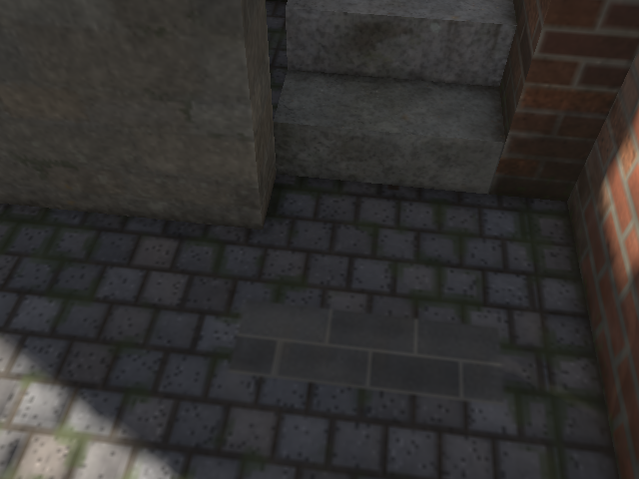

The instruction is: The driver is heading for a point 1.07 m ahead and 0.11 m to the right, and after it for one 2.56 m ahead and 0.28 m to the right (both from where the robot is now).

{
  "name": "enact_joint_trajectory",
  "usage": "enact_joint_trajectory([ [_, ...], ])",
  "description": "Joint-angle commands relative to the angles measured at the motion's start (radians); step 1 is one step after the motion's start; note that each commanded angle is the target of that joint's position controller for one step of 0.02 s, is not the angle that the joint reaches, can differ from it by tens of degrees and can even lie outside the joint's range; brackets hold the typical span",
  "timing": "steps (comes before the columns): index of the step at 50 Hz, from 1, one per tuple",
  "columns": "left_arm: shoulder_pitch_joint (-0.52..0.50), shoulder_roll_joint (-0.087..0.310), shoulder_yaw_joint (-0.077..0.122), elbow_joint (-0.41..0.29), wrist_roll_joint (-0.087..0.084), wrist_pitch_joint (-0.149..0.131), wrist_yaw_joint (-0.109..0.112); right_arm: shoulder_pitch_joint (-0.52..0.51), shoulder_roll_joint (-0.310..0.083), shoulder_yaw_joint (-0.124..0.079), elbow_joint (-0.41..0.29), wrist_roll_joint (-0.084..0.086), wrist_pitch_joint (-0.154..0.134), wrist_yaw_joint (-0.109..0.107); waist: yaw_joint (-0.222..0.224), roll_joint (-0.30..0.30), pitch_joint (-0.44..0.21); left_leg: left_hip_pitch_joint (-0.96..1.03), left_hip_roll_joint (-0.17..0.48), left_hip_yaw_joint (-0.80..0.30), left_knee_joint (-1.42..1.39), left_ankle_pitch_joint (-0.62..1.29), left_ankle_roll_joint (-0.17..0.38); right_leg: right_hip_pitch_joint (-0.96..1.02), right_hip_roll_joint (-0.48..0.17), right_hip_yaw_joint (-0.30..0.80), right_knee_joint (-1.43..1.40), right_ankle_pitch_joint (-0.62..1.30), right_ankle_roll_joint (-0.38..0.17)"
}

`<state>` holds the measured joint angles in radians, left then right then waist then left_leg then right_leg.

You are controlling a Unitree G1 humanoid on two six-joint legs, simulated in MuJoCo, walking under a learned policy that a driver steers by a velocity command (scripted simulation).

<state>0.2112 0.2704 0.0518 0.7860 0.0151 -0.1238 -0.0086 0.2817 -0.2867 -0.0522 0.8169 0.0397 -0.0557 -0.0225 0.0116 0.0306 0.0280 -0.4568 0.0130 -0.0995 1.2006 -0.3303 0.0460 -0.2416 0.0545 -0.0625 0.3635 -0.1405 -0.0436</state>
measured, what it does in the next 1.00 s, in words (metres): walks ahead: left foot, then right foot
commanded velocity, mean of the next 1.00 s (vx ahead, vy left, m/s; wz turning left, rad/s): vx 0.49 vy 0.00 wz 0.08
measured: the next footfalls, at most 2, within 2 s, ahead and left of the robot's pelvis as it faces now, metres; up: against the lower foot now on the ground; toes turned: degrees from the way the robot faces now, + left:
left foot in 0.32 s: +0.34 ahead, +0.17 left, +0.00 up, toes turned +4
right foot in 0.90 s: +0.69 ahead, -0.04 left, +0.00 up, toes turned +0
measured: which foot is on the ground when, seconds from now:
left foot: up 0.00-0.30, down 0.32-0.92, up 0.94-1.00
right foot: down 0.00-0.34, up 0.36-0.88, down 0.90-1.00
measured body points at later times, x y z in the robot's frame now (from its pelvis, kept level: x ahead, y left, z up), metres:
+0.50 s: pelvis +0.27 +0.09 +0.00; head +0.29 +0.11 +0.45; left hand +0.36 +0.37 -0.13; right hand +0.37 -0.18 -0.10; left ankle +0.30 +0.16 -0.74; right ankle +0.26 -0.08 -0.65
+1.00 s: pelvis +0.55 +0.04 -0.01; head +0.60 +0.04 +0.44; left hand +0.73 +0.30 -0.11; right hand +0.58 -0.23 -0.15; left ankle +0.39 +0.17 -0.65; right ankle +0.65 -0.04 -0.74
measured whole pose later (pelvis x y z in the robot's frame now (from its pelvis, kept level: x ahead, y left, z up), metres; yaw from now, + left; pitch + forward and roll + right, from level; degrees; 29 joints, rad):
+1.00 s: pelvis +0.55 +0.04 -0.01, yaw +3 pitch +2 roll +0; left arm 0.06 0.26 0.03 0.78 0.01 -0.12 -0.04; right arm 0.36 -0.28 -0.04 0.92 0.01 -0.08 -0.01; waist -0.02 0.01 0.05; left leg -0.28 0.01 -0.04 1.14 -0.43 0.03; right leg -0.42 0.04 -0.06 0.50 -0.12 -0.06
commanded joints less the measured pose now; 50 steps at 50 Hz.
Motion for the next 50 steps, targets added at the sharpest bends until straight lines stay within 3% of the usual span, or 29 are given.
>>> enact_joint_trajectory([
  [1,0.037,0.088,0.022,-0.012,-0.012,-0.013,-0.003,0.021,-0.025,-0.006,-0.062,0.003,-0.012,0.002,-0.015,-0.089,0.013,-0.200,0.102,-0.017,-0.057,0.054,-0.011,0.120,-0.287,0.290,-0.244,0.036,-0.187],
  [3,0.042,0.115,0.030,0.001,-0.017,-0.012,-0.003,-0.050,-0.018,0.004,-0.094,-0.016,-0.014,0.005,-0.010,-0.069,0.030,-0.239,0.131,0.014,-0.179,0.121,-0.030,0.115,-0.288,0.245,-0.265,0.107,-0.201],
  [6,0.047,0.149,0.034,0.019,-0.020,-0.003,-0.005,-0.133,-0.010,0.016,-0.115,-0.025,-0.023,0.017,0.013,-0.074,0.018,-0.175,0.128,0.057,-0.383,0.286,-0.033,0.102,-0.249,0.134,-0.255,0.230,-0.177],
  [8,0.080,0.164,0.034,0.037,-0.030,0.002,-0.011,-0.202,-0.014,0.020,-0.131,-0.018,-0.024,0.023,0.041,-0.073,0.019,-0.105,0.100,0.095,-0.484,0.353,-0.027,0.088,-0.235,0.094,-0.239,0.243,-0.162],
  [11,0.149,0.170,0.030,0.082,-0.055,0.005,-0.014,-0.277,-0.040,0.017,-0.169,-0.015,-0.023,0.037,0.059,-0.085,0.041,-0.094,0.083,0.087,-0.588,0.338,-0.010,0.172,-0.290,0.117,-0.229,0.162,-0.150],
  [13,0.146,0.182,0.032,0.100,-0.058,0.018,-0.009,-0.276,-0.069,0.005,-0.179,-0.022,-0.021,0.047,0.033,-0.094,0.031,-0.038,0.064,0.095,-0.639,0.275,0.013,0.225,-0.323,0.123,-0.193,0.198,-0.133],
  [15,0.110,0.185,0.026,0.103,-0.053,0.031,-0.004,-0.093,-0.120,-0.030,-0.133,-0.026,-0.018,0.042,-0.077,-0.087,-0.072,0.209,0.009,0.138,-0.678,0.248,0.048,0.209,-0.275,0.068,0.018,0.427,-0.086],
  [16,0.109,0.149,0.009,0.094,-0.036,0.035,0.001,0.086,-0.180,-0.059,-0.084,-0.026,-0.015,0.032,-0.150,-0.049,-0.188,0.454,0.059,0.086,-0.663,0.268,0.081,0.100,-0.217,0.016,0.257,0.379,-0.047],
  [17,0.210,0.052,-0.023,0.067,-0.024,0.024,-0.006,0.206,-0.297,-0.085,-0.072,-0.046,-0.009,0.020,-0.131,0.187,-0.330,0.813,0.311,-0.319,-0.717,0.166,0.220,-0.263,-0.068,-0.019,0.672,-0.017,0.022],
  [18,0.227,0.051,-0.026,0.079,-0.036,0.004,-0.011,0.234,-0.245,-0.069,-0.062,-0.036,-0.014,0.030,-0.126,0.245,-0.428,0.854,0.394,-0.668,-0.921,0.000,0.284,-0.421,-0.009,0.135,0.870,-0.435,0.019],
  [19,0.155,0.146,0.002,0.067,-0.063,-0.002,-0.019,0.149,-0.179,-0.046,-0.074,-0.035,-0.025,0.041,-0.108,0.140,-0.253,0.733,0.366,-0.556,-0.934,-0.049,0.243,-0.540,-0.076,0.161,0.950,-0.393,-0.007],
  [20,0.081,0.148,0.003,0.046,-0.063,-0.003,-0.017,0.064,-0.137,-0.033,-0.091,-0.033,-0.031,0.047,-0.081,0.078,-0.151,0.590,0.329,-0.415,-0.945,0.024,0.212,-0.538,-0.128,0.138,0.921,-0.296,-0.025],
  [21,0.059,0.133,0.004,0.046,-0.048,0.005,-0.013,-0.006,-0.099,-0.021,-0.098,-0.036,-0.036,0.053,-0.045,0.028,-0.085,0.459,0.284,-0.301,-0.973,0.120,0.195,-0.493,-0.169,0.128,0.862,-0.208,-0.021],
  [23,0.095,0.104,0.010,0.063,-0.032,0.028,-0.004,-0.065,-0.067,-0.015,-0.100,-0.045,-0.050,0.058,0.005,0.061,-0.062,0.324,0.210,-0.161,-1.025,0.239,0.165,-0.363,-0.208,0.131,0.778,-0.106,-0.006],
  [26,0.074,0.082,0.013,0.057,-0.027,0.054,0.004,-0.025,-0.090,-0.023,-0.064,-0.044,-0.068,0.052,0.018,0.039,-0.036,0.299,0.193,-0.071,-1.063,0.391,0.184,-0.388,-0.204,0.122,0.711,-0.012,0.019],
  [29,-0.034,0.075,0.015,0.019,-0.018,0.055,0.005,0.036,-0.099,-0.025,-0.025,-0.042,-0.060,0.035,-0.009,0.021,0.001,0.343,0.194,-0.033,-1.081,0.424,0.182,-0.481,-0.201,0.123,0.559,0.115,0.042],
  [33,-0.164,0.051,0.006,-0.018,-0.021,0.043,-0.009,0.086,-0.116,-0.025,0.010,-0.036,-0.051,0.020,-0.053,0.023,0.032,0.373,0.175,0.021,-1.097,0.371,0.153,-0.468,-0.172,0.091,0.341,0.272,0.038],
  [36,-0.289,0.041,-0.004,-0.063,-0.026,0.022,-0.021,0.153,-0.142,-0.034,0.043,-0.033,-0.033,0.009,-0.093,0.008,0.077,0.447,0.198,0.018,-1.101,0.362,0.149,-0.488,-0.139,0.055,0.240,0.268,0.032],
  [38,-0.324,0.043,-0.007,-0.086,-0.036,0.012,-0.030,0.190,-0.141,-0.037,0.069,-0.030,-0.021,0.006,-0.096,0.026,0.083,0.534,0.224,0.021,-1.075,0.391,0.144,-0.511,-0.136,0.063,0.192,0.224,0.013],
  [40,-0.368,0.049,-0.013,-0.112,-0.034,0.002,-0.045,0.180,-0.154,-0.043,0.072,-0.023,-0.013,-0.005,-0.081,0.021,0.083,0.610,0.259,0.009,-1.032,0.457,0.132,-0.521,-0.128,0.068,0.137,0.155,-0.010],
  [42,-0.321,0.067,-0.009,-0.105,-0.034,-0.002,-0.052,0.160,-0.167,-0.048,0.071,-0.025,-0.006,-0.010,-0.044,0.044,0.039,0.637,0.260,0.025,-0.963,0.625,0.111,-0.423,-0.097,0.045,0.112,0.106,-0.033],
  [43,-0.268,0.076,-0.003,-0.092,-0.033,-0.003,-0.050,0.147,-0.177,-0.050,0.064,-0.022,-0.005,-0.010,-0.023,0.070,-0.012,0.635,0.246,0.036,-0.893,0.800,0.104,-0.324,-0.064,0.024,0.110,0.078,-0.052],
  [44,-0.157,0.112,0.015,-0.071,-0.030,-0.003,-0.041,0.130,-0.171,-0.049,0.065,-0.025,-0.004,-0.008,0.046,0.068,-0.096,0.595,0.212,0.067,-0.731,0.942,0.084,-0.140,-0.030,-0.001,0.095,0.099,-0.077],
  [45,0.017,0.146,0.031,-0.023,-0.022,-0.002,-0.028,0.128,-0.159,-0.041,0.058,-0.032,-0.002,-0.009,0.114,0.047,-0.215,0.445,0.178,0.085,-0.526,0.891,0.055,0.148,-0.066,0.040,0.121,0.146,-0.111],
  [46,0.174,0.237,0.053,-0.005,0.001,0.000,-0.020,0.200,-0.063,-0.006,0.028,-0.061,-0.013,-0.003,0.118,-0.149,-0.380,0.057,0.068,0.121,-0.166,0.499,0.002,0.587,-0.307,0.368,0.174,0.162,-0.223],
  [47,0.203,0.215,0.049,0.019,-0.006,-0.001,-0.022,0.229,-0.007,0.016,0.043,-0.052,-0.037,0.007,0.098,-0.299,-0.466,-0.205,-0.069,0.045,0.088,-0.216,-0.024,0.744,-0.449,0.759,0.024,0.045,-0.319],
  [48,0.158,0.182,0.038,0.015,-0.007,-0.004,-0.019,0.150,-0.114,-0.007,0.034,-0.021,-0.054,0.017,0.117,-0.211,-0.364,-0.285,-0.010,-0.036,0.186,-0.193,-0.004,0.648,-0.420,0.691,-0.031,0.045,-0.281],
  [49,0.051,0.161,0.028,-0.010,-0.002,-0.004,-0.015,0.076,-0.143,-0.012,0.019,-0.006,-0.060,0.017,0.090,-0.143,-0.233,-0.268,0.043,-0.009,0.169,-0.103,-0.006,0.465,-0.402,0.525,-0.042,0.263,-0.253],
  [50,-0.019,0.135,0.017,-0.012,0.004,-0.007,-0.021,0.042,-0.139,-0.013,0.020,-0.020,-0.055,0.010,0.043,-0.049,-0.143,-0.207,0.080,0.020,0.110,-0.055,-0.025,0.286,-0.363,0.396,-0.064,0.508,-0.239],
])
Keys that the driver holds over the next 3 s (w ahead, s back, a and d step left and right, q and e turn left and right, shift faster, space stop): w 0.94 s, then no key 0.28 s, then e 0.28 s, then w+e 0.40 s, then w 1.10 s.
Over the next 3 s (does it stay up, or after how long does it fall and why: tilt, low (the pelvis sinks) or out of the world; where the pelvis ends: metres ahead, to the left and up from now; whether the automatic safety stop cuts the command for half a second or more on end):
stays up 0.61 -0.08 0.00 its command is cut before an obstacle after 1.5 s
